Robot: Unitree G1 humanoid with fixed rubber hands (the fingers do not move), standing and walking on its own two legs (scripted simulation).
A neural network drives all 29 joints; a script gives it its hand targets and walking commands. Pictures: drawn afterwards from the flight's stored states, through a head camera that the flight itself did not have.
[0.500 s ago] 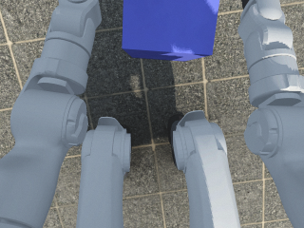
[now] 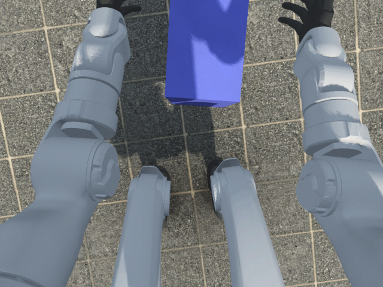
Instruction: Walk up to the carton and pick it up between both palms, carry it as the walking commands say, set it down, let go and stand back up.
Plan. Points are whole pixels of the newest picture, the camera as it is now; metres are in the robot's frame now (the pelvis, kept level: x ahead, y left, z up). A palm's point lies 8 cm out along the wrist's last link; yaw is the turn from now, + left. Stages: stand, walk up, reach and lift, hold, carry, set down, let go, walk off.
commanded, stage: set down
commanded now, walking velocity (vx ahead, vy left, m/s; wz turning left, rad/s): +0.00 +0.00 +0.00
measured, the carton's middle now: (202, 60) +0.55 -0.07 -0.38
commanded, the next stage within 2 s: let go in 0.64 s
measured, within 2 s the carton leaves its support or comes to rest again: neither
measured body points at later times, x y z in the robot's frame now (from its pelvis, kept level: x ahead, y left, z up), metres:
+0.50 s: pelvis +0.03 +0.00 +0.14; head +0.34 -0.02 +0.46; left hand +0.58 +0.09 +0.03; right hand +0.52 -0.23 +0.03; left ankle +0.09 +0.12 -0.48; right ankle +0.10 -0.10 -0.48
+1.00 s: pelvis +0.07 +0.00 +0.21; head +0.34 -0.02 +0.57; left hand +0.48 +0.13 +0.07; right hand +0.44 -0.24 +0.08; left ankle +0.09 +0.12 -0.48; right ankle +0.10 -0.10 -0.48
